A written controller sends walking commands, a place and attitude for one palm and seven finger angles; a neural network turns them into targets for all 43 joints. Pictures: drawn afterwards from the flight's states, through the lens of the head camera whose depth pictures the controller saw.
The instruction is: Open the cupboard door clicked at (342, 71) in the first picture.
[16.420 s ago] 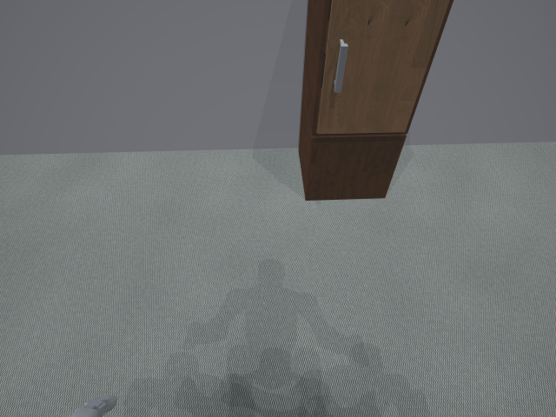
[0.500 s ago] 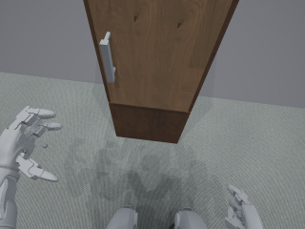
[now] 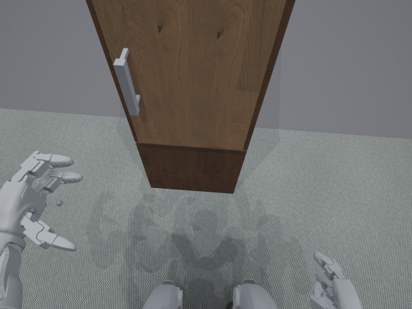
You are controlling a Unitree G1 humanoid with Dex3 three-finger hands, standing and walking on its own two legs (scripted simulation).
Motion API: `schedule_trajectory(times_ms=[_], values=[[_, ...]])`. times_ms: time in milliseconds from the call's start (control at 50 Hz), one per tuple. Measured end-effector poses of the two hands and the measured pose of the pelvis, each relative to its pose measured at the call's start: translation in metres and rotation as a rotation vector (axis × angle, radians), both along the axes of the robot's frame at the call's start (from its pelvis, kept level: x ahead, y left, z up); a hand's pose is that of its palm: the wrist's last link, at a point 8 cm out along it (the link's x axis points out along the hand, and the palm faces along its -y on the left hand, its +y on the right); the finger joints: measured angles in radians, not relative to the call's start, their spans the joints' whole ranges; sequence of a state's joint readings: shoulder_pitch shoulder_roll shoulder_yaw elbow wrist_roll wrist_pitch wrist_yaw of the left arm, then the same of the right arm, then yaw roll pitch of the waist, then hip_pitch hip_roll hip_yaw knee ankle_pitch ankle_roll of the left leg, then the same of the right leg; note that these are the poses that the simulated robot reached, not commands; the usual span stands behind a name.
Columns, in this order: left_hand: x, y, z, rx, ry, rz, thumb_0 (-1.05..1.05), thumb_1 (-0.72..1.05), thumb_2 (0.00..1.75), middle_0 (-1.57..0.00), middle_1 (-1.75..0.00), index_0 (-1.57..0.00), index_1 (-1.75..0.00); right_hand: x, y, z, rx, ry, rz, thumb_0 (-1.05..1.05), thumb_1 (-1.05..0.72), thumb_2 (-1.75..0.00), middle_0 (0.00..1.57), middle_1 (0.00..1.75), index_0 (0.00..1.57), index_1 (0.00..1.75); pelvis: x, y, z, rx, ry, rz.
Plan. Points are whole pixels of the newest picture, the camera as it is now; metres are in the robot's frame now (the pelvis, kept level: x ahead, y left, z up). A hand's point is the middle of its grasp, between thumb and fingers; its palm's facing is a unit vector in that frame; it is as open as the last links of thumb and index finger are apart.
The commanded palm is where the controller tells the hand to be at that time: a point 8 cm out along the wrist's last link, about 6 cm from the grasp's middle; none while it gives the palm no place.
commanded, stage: raise the hand with hooked fingers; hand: left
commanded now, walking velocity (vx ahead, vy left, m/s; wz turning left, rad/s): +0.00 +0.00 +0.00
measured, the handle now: (130, 84) +0.60 +0.22 +0.03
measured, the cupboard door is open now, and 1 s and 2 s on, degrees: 0 0 0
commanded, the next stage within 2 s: move the hooked fingers beside the handle in 0.02 s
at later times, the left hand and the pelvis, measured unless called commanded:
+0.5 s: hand (70, 168) +0.35 +0.27 +0.05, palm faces -0.04 -1.00 -0.03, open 13.9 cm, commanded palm +0.33 +0.32 +0.05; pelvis +0.00 +0.00 -0.01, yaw -1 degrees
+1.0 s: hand (86, 135) +0.43 +0.27 +0.05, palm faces -0.03 -1.00 -0.02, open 13.9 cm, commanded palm +0.41 +0.31 +0.04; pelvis +0.00 +0.01 -0.01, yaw -2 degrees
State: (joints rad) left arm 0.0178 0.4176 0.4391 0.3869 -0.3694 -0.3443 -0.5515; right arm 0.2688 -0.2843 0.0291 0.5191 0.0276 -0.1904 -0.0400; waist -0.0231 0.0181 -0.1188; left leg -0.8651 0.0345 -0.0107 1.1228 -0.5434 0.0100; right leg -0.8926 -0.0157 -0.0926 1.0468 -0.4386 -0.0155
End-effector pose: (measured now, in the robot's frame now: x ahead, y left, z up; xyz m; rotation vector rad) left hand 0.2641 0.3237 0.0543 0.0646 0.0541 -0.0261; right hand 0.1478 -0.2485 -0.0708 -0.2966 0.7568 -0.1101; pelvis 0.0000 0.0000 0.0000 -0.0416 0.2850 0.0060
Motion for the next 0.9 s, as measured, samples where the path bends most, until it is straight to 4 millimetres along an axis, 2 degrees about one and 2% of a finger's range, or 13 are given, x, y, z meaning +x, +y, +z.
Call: schedule_trajectory(times_ms=[200,320,460,700,900], values=[[0.001,0.001,-0.003,-0.011,-0.012,0.025,-0.01,-0.5,0.3,-0.3,-1.2,-0.3,-1.2,0.003,0.001,-0.005,0.006,-0.004,0.018,0.01,-0.91,-0.9,0.2,0.3,0.21,0.3,-0.003,-0.004,-0.003,0.002,0.001,0.005],[0.028,0.005,-0.008,-0.028,-0.027,0.022,-0.01,-0.5,0.3,-0.31,-1.2,-0.31,-1.21,-0.003,-0.004,-0.012,-0.025,0.025,0.008,0.01,-0.91,-0.9,0.2,0.3,0.21,0.3,-0.007,-0.005,-0.009,-0.002,0.012,0.007],[0.06,0.003,-0.001,-0.029,-0.033,-0.02,-0.01,-0.5,0.3,-0.3,-1.2,-0.3,-1.2,-0.022,-0.008,-0.014,-0.03,0.074,-0.04,0.01,-0.91,-0.9,0.2,0.3,0.21,0.3,-0.006,-0.001,-0.007,-0.001,0.031,-0.006],[0.097,0.002,-0.009,-0.034,-0.023,0.0,-0.01,-0.5,0.3,-0.3,-1.2,-0.3,-1.2,-0.056,-0.009,-0.022,-0.042,0.214,-0.088,0.01,-0.91,-0.9,0.2,0.3,0.2,0.3,-0.003,0.007,-0.007,-0.001,0.063,-0.017],[0.131,-0.001,-0.007,-0.037,-0.021,-0.005,-0.01,-0.5,0.3,-0.3,-1.2,-0.3,-1.2,-0.073,-0.005,-0.026,-0.042,0.291,-0.128,0.0,-0.91,-0.9,0.2,0.3,0.21,0.3,-0.001,0.012,-0.007,-0.007,0.082,-0.021]])
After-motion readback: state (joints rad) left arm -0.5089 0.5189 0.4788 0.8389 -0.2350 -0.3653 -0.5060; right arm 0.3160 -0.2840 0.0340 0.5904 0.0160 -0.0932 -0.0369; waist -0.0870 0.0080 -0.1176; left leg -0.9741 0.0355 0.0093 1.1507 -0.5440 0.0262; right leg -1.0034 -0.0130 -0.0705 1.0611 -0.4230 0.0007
